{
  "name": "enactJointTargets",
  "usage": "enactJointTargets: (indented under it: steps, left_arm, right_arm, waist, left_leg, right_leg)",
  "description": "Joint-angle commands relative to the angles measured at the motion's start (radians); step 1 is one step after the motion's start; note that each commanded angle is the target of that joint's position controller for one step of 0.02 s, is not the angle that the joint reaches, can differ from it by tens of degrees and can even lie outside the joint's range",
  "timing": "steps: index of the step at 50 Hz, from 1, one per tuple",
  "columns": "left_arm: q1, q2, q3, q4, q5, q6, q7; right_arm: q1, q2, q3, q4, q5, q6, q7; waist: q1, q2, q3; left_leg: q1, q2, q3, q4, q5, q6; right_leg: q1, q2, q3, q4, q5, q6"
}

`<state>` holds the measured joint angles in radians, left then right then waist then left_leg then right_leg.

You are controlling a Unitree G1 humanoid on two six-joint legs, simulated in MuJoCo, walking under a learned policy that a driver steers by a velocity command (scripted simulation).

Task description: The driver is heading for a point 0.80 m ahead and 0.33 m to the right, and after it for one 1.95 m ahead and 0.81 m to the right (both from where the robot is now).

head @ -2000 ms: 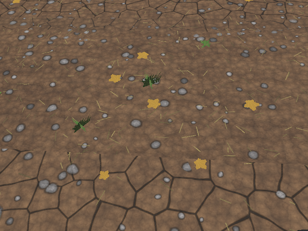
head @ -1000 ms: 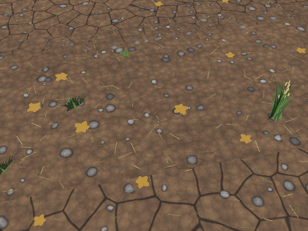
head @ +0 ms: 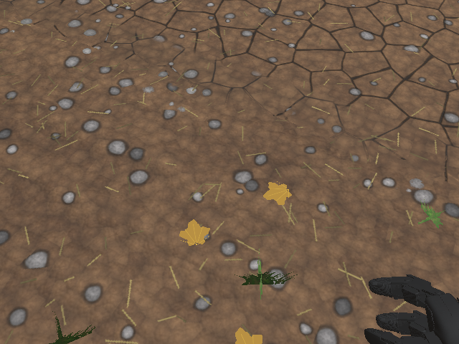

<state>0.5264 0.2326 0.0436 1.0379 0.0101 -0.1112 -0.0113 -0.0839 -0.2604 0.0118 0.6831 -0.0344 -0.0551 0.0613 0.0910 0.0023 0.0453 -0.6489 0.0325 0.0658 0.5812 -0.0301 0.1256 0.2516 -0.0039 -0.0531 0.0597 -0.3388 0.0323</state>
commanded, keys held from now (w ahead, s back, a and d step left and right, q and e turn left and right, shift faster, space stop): w+e+shift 0.84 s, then e+shift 0.16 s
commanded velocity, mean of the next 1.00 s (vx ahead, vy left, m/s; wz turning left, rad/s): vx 0.95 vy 0.00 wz -0.76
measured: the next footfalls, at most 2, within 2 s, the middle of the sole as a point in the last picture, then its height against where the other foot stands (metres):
left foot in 0.04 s outside the picture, level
right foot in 0.50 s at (275, 274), level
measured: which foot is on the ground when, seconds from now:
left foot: up 0.00-0.02, down 0.04-0.50, up 0.52-0.88, down 0.90-1.00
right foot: down 0.00-0.04, up 0.06-0.48, down 0.50-0.88, up 0.90-1.00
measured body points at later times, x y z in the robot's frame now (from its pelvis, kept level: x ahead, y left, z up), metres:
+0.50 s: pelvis +0.48 -0.01 -0.02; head +0.49 -0.01 +0.43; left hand +0.73 +0.17 -0.12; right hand +0.35 -0.23 -0.16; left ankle +0.23 +0.10 -0.67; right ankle +0.62 -0.05 -0.72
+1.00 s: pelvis +0.92 -0.12 +0.00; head +0.96 -0.15 +0.45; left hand +1.19 +0.06 -0.11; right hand +0.87 -0.44 -0.08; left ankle +1.07 -0.07 -0.72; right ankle +0.73 -0.08 -0.61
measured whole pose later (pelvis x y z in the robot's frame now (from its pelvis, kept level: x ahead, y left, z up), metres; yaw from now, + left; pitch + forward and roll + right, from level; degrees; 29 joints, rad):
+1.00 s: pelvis +0.92 -0.12 +0.00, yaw -48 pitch +1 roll +1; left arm 0.30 0.38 0.10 0.78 -0.03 -0.03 0.02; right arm 0.09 -0.28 -0.01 0.66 -0.03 -0.08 -0.02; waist 0.06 -0.03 0.08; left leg -0.41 0.07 0.04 0.56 -0.14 -0.04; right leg -0.35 0.10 0.08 1.29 -0.45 -0.05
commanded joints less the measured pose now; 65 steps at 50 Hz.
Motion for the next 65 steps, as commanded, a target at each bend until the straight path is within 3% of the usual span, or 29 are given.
enactJointTargets:
  steps: [1,2,3,4,6,9,14,19,22,24,25,26,27,28,29,32,35,41,44,45,46,47,48,49,51,54,58,63,65]
  left_arm:
    - [-0.055,0.250,0.046,-0.050,0.015,0.015,0.023]
    - [-0.086,0.224,0.040,-0.072,0.018,0.020,0.022]
    - [0.016,0.031,0.000,-0.119,-0.008,0.017,0.002]
    - [0.043,0.084,0.012,-0.129,-0.038,0.007,0.003]
    - [-0.158,0.139,0.026,-0.154,-0.025,0.009,0.007]
    - [-0.155,0.065,0.017,-0.140,0.006,0.053,-0.025]
    - [-0.380,0.031,0.001,-0.246,-0.003,0.089,-0.051]
    - [-0.530,0.048,-0.024,-0.314,-0.001,0.081,-0.067]
    - [-0.378,0.120,-0.009,-0.279,0.004,0.095,-0.064]
    - [0.020,0.221,0.043,-0.160,0.005,0.099,-0.038]
    - [0.134,0.255,0.071,-0.118,-0.012,0.093,-0.016]
    - [0.025,0.297,0.084,-0.117,-0.025,0.102,-0.002]
    - [-0.048,0.364,0.093,-0.160,0.002,0.107,-0.003]
    - [-0.089,0.297,0.087,-0.190,0.010,0.107,0.005]
    - [-0.135,0.218,0.070,-0.186,0.013,0.105,0.007]
    - [-0.204,0.187,0.050,-0.202,-0.002,0.055,0.020]
    - [-0.197,0.222,0.061,-0.218,-0.003,0.019,0.015]
    - [-0.119,0.252,0.090,-0.225,-0.015,0.026,-0.004]
    - [-0.185,0.316,0.105,-0.246,-0.007,0.031,0.000]
    - [-0.222,0.220,0.080,-0.280,-0.018,0.023,0.001]
    - [-0.093,0.056,0.039,-0.331,-0.062,0.032,0.017]
    - [-0.078,0.166,0.043,-0.336,-0.027,0.052,0.033]
    - [-0.179,0.203,0.054,-0.328,-0.005,0.069,0.034]
    - [-0.226,0.178,0.051,-0.374,-0.070,0.078,0.033]
    - [-0.259,0.204,0.069,-0.396,-0.066,0.105,0.023]
    - [-0.305,0.121,0.042,-0.467,-0.058,0.128,0.007]
    - [-0.347,0.119,0.032,-0.483,-0.030,0.129,-0.026]
    - [-0.381,0.169,0.050,-0.496,-0.007,0.103,-0.038]
    - [-0.287,0.249,0.069,-0.461,0.021,0.089,-0.007]
  right_arm:
    - [0.337,-0.151,-0.062,0.065,0.000,-0.011,-0.033]
    - [0.546,-0.208,-0.087,0.128,-0.012,-0.012,-0.050]
    - [0.578,-0.302,-0.110,0.129,-0.050,-0.021,-0.064]
    - [0.555,-0.292,-0.113,0.117,-0.033,-0.017,-0.054]
    - [0.379,-0.152,-0.089,0.123,-0.021,-0.035,-0.051]
    - [0.373,-0.070,-0.067,0.173,-0.003,-0.056,-0.054]
    - [0.431,-0.038,-0.057,0.231,0.019,-0.085,-0.051]
    - [0.487,-0.084,-0.050,0.252,0.022,-0.080,-0.084]
    - [0.478,-0.193,-0.072,0.220,0.022,-0.059,-0.128]
    - [0.348,-0.222,-0.088,0.175,0.000,-0.022,-0.130]
    - [0.299,-0.203,-0.096,0.169,0.000,-0.008,-0.109]
    - [0.276,-0.053,-0.055,0.112,-0.021,-0.028,-0.085]
    - [0.339,-0.046,-0.042,-0.003,0.008,-0.055,-0.078]
    - [0.300,-0.082,-0.034,-0.017,-0.005,-0.084,-0.072]
    - [0.278,-0.117,-0.043,0.002,-0.006,-0.089,-0.067]
    - [0.268,-0.091,-0.029,-0.005,-0.045,-0.030,-0.067]
    - [0.110,-0.069,-0.013,-0.083,-0.028,-0.010,-0.051]
    - [0.011,-0.080,-0.011,-0.136,0.017,-0.018,-0.049]
    - [0.339,-0.195,-0.061,-0.055,0.007,-0.038,-0.083]
    - [0.548,-0.261,-0.083,-0.021,-0.020,-0.048,-0.102]
    - [0.542,-0.335,-0.095,-0.028,-0.066,-0.046,-0.099]
    - [0.484,-0.310,-0.109,-0.034,-0.038,-0.030,-0.086]
    - [0.401,-0.183,-0.079,-0.050,-0.023,-0.024,-0.083]
    - [0.309,-0.116,-0.072,-0.069,0.028,-0.029,-0.088]
    - [0.246,-0.088,-0.067,-0.041,0.027,-0.035,-0.089]
    - [0.165,-0.118,-0.089,-0.006,0.042,-0.040,-0.089]
    - [0.134,-0.205,-0.118,0.006,0.055,-0.032,-0.096]
    - [0.207,-0.260,-0.124,0.059,0.097,-0.028,-0.074]
    - [0.266,-0.197,-0.091,0.085,0.061,-0.030,-0.065]
  waist:
    - [-0.258,-0.111,-0.155]
    - [-0.346,-0.071,-0.262]
    - [-0.236,0.228,-0.397]
    - [-0.221,0.281,-0.500]
    - [-0.168,0.049,-0.141]
    - [-0.091,0.055,-0.043]
    - [-0.080,0.050,0.076]
    - [-0.070,0.026,0.109]
    - [0.034,0.117,0.005]
    - [0.228,0.110,-0.145]
    - [0.258,-0.027,-0.156]
    - [0.115,-0.251,-0.056]
    - [0.016,-0.244,-0.232]
    - [0.012,-0.076,-0.171]
    - [-0.044,0.092,-0.022]
    - [-0.154,0.142,0.077]
    - [-0.119,0.089,0.104]
    - [-0.016,-0.050,-0.014]
    - [-0.201,-0.033,-0.198]
    - [-0.280,0.008,-0.316]
    - [-0.165,0.310,-0.448]
    - [-0.143,0.292,-0.498]
    - [-0.150,0.164,-0.343]
    - [-0.145,0.216,-0.199]
    - [-0.096,0.121,-0.113]
    - [-0.059,0.139,-0.010]
    - [-0.072,0.076,-0.074]
    - [-0.044,0.031,-0.104]
    - [0.007,-0.070,-0.207]
  left_leg:
    - [0.557,-0.104,0.035,-0.019,-0.124,0.037]
    - [0.835,0.002,-0.073,-0.004,-0.231,0.046]
    - [1.109,0.316,-0.521,-0.096,-0.678,0.075]
    - [1.103,0.410,-0.910,-0.340,-0.893,0.086]
    - [0.764,0.324,-0.555,-0.356,-0.600,0.036]
    - [0.548,0.224,-0.245,-0.410,-0.291,-0.031]
    - [0.524,0.140,0.081,-0.470,0.157,-0.111]
    - [0.618,0.113,0.241,-0.445,0.695,-0.152]
    - [0.694,0.193,0.237,-0.167,1.286,-0.174]
    - [0.575,0.212,0.184,0.308,1.168,-0.144]
    - [0.416,0.081,0.190,0.775,0.463,-0.130]
    - [0.034,-0.089,0.111,1.129,-0.461,-0.127]
    - [-0.225,-0.090,-0.098,1.221,-0.495,-0.149]
    - [-0.288,-0.041,-0.173,1.102,-0.430,-0.125]
    - [-0.251,0.006,-0.166,0.987,-0.353,-0.122]
    - [-0.048,0.085,-0.158,0.743,-0.352,-0.184]
    - [0.096,0.105,-0.089,0.400,-0.191,-0.221]
    - [0.288,0.004,-0.078,-0.042,0.101,-0.164]
    - [0.637,-0.035,-0.082,-0.111,-0.021,-0.136]
    - [0.885,0.133,-0.204,-0.083,-0.130,-0.109]
    - [1.137,0.510,-0.668,-0.124,0.136,-0.019]
    - [1.090,0.506,-0.814,-0.142,0.140,0.037]
    - [0.936,0.435,-0.594,-0.151,0.188,0.016]
    - [0.850,0.340,-0.409,-0.181,0.273,0.010]
    - [0.663,0.261,-0.234,-0.224,0.312,-0.006]
    - [0.494,0.262,-0.078,-0.312,0.361,0.026]
    - [0.473,0.220,0.081,-0.297,0.430,0.011]
    - [0.580,0.226,0.060,-0.128,0.579,0.007]
    - [0.441,0.122,0.094,0.149,0.332,-0.070]
  right_leg:
    - [-0.206,-0.211,0.001,0.476,1.166,-0.140]
    - [-0.413,-0.162,0.011,0.797,0.922,-0.135]
    - [-0.773,-0.024,0.041,1.196,0.077,-0.130]
    - [-0.895,0.037,0.158,1.366,-0.114,-0.156]
    - [-0.962,-0.079,0.140,1.312,0.119,-0.165]
    - [-0.856,-0.137,0.134,1.229,0.171,-0.144]
    - [-0.974,-0.130,0.029,1.086,0.331,-0.123]
    - [-0.868,-0.020,-0.148,0.731,0.457,-0.178]
    - [-0.634,0.089,-0.195,0.688,0.342,-0.223]
    - [-0.257,0.097,-0.098,0.652,0.248,-0.295]
    - [-0.107,0.050,0.016,0.539,0.258,-0.356]
    - [-0.047,-0.023,0.215,0.637,0.442,-0.390]
    - [0.132,-0.176,0.670,0.429,0.194,-0.580]
    - [0.050,-0.248,0.866,0.195,-0.124,-0.551]
    - [-0.143,-0.224,0.797,0.127,-0.184,-0.477]
    - [-0.535,-0.103,0.590,0.123,0.059,-0.423]
    - [-0.713,-0.007,0.453,0.091,0.256,-0.393]
    - [-0.452,0.007,0.438,0.216,0.551,-0.259]
    - [-0.401,0.057,0.412,0.689,0.827,-0.166]
    - [-0.556,0.102,0.362,0.990,0.580,-0.140]
    - [-0.873,0.213,0.221,1.296,-0.296,-0.101]
    - [-0.955,0.120,0.177,1.398,-0.220,-0.111]
    - [-0.977,0.058,0.144,1.362,-0.115,-0.104]
    - [-1.018,-0.011,0.159,1.369,-0.089,-0.051]
    - [-0.955,-0.076,0.134,1.318,-0.043,-0.026]
    - [-0.922,-0.119,0.093,1.072,-0.021,0.004]
    - [-0.715,-0.080,0.029,0.724,0.286,-0.024]
    - [-0.558,0.025,0.026,0.474,0.301,-0.120]
    - [-0.222,-0.060,0.096,0.405,0.923,-0.191]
